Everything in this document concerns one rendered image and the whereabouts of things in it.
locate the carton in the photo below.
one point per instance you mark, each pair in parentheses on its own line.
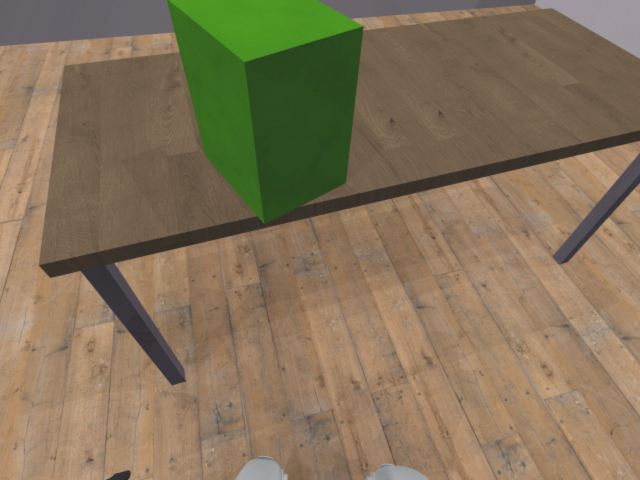
(273,85)

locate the table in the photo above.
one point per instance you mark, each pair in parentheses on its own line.
(436,104)

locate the robot left thigh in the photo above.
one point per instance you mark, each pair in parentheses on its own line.
(261,469)

